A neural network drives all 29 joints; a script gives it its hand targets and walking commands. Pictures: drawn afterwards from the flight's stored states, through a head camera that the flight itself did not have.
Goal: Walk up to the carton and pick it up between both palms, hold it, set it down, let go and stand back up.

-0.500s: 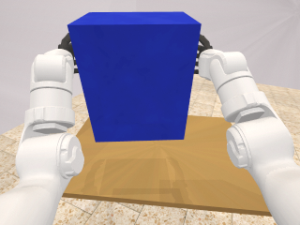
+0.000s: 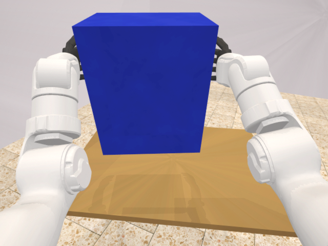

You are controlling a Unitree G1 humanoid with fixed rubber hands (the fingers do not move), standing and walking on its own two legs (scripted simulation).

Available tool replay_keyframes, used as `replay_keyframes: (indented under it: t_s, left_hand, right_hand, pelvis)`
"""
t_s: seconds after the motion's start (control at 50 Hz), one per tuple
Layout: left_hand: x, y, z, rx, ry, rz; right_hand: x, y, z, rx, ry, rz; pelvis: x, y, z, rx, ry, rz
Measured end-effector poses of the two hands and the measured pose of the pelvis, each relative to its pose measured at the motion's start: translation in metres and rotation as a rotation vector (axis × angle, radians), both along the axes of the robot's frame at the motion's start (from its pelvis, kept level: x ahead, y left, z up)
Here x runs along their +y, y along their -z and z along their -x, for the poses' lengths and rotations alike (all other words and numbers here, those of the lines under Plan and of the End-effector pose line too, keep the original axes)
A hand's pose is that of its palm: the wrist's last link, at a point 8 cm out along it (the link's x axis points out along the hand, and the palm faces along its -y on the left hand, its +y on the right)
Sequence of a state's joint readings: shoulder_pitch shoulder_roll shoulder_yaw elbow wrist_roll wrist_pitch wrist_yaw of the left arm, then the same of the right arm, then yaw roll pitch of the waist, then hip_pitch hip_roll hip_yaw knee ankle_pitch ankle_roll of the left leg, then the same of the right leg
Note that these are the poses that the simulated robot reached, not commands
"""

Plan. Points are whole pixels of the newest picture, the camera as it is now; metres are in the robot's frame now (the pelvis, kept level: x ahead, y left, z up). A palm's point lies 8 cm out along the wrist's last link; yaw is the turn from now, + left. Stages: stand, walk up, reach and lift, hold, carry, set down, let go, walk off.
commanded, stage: hold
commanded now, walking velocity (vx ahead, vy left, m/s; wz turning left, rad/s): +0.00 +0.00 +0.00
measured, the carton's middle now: (150, 85) +0.37 +0.02 +0.32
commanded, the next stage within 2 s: none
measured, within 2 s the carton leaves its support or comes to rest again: neither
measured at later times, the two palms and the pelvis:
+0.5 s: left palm (72, 66) +0.36 +0.18 +0.36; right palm (222, 66) +0.35 -0.15 +0.37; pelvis +0.00 +0.00 +0.00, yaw +0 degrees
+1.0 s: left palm (73, 66) +0.36 +0.18 +0.36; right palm (223, 65) +0.35 -0.15 +0.37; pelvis +0.00 +0.00 +0.00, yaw +0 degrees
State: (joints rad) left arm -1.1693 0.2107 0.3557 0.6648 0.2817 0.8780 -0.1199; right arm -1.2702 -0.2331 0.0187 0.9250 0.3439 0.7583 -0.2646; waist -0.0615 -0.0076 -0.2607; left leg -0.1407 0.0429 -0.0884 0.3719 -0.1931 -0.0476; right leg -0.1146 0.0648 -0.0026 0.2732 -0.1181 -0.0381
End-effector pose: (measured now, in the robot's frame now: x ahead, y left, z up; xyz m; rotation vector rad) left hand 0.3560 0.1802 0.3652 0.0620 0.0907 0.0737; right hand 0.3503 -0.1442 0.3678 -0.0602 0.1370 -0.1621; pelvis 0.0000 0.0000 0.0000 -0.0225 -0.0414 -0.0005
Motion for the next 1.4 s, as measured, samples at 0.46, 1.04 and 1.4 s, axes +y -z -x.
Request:
replay_keyframes:
  t_s: [0.46, 1.04, 1.4]
  left_hand:
    - [-0.0015, 0.0026, -0.0033, 0.017, 0.002, 0.003]
    - [-0.001, 0.0032, -0.0036, 0.006, 0.002, -0.005]
    - [-0.0031, 0.0025, -0.0056, 0.01, 0.0, -0.001]
  right_hand:
    - [-0.0024, 0.0003, -0.0033, 0.016, -0.009, -0.005]
    - [-0.0014, -0.0013, -0.0038, 0.006, -0.001, -0.007]
    - [-0.0033, 0.0006, -0.0057, 0.008, -0.003, 0.001]
  pelvis:
    - [-0.0002, 0.0, -0.0005, 0.007, 0.002, -0.001]
    - [0.0035, -0.0002, -0.0037, 0.004, -0.001, 0.002]
    - [0.0017, -0.0004, -0.0048, 0.008, 0.0, 0.001]
